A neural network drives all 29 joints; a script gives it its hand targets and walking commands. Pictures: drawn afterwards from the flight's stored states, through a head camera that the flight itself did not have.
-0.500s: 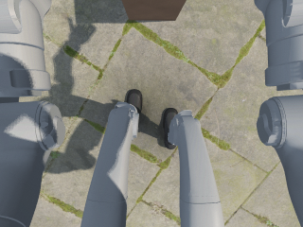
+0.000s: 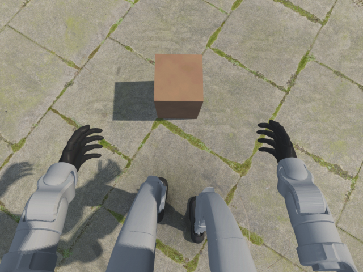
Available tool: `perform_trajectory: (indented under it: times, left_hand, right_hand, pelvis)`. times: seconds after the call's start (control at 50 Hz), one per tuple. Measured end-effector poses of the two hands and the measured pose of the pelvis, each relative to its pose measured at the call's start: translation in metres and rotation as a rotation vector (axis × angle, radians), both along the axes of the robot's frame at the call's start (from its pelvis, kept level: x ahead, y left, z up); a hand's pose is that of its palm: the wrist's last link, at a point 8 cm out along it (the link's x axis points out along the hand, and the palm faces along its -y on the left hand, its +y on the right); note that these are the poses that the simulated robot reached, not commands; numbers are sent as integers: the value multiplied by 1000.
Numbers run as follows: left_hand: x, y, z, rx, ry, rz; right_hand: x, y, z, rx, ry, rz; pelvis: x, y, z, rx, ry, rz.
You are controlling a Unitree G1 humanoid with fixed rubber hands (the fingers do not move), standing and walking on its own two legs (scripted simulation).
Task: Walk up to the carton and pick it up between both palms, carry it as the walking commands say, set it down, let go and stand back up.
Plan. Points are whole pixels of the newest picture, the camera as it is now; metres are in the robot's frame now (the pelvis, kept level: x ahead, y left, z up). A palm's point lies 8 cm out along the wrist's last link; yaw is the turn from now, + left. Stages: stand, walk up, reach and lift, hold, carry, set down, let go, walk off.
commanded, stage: let go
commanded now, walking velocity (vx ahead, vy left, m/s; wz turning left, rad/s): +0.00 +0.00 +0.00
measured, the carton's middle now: (178, 89) +0.69 +0.04 -0.56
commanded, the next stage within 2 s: stand in 0.90 s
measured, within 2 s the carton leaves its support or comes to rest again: neither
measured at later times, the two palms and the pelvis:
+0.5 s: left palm (47, 199) +0.22 +0.24 +0.00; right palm (322, 209) +0.24 -0.22 +0.00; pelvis +0.06 +0.01 +0.06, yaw +0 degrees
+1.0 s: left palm (44, 194) +0.23 +0.25 +0.00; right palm (329, 205) +0.24 -0.24 +0.00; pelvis +0.08 +0.00 +0.07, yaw +0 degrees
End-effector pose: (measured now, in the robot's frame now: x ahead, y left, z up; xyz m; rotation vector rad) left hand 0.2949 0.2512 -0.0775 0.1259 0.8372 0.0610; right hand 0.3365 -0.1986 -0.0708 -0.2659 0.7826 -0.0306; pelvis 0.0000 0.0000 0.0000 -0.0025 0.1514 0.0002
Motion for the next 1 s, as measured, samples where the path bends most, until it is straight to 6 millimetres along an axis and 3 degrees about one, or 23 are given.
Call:
perform_trajectory:
  times: [0.1,0.2,0.34,0.44,0.68,0.9,1.0]
  left_hand:
    - [-19,-4,39,-21,-72,9]
    - [-37,-8,62,-14,-94,-2]
    - [-73,-3,71,2,-42,4]
    - [-79,-5,75,-6,-25,-8]
    - [-59,-9,88,-7,-61,-25]
    - [-62,-7,84,18,-16,8]
    - [-65,1,78,61,-32,45]
  right_hand:
    - [-21,-1,37,11,-52,10]
    - [-39,-8,61,-5,-71,20]
    - [-79,-21,70,-16,-18,5]
    - [-98,-25,72,-15,28,-7]
    - [-91,-27,81,-9,25,-6]
    - [-89,-28,81,-6,16,-4]
    - [-93,-39,75,-16,34,-33]
  pelvis:
    - [10,2,15,-2,-31,0]
    - [19,2,32,-4,-106,1]
    - [40,3,52,-5,-171,1]
    - [54,5,61,-6,-188,0]
    - [72,5,69,-5,-203,-2]
    - [73,3,69,-3,-201,-2]
    - [84,0,70,2,-186,-4]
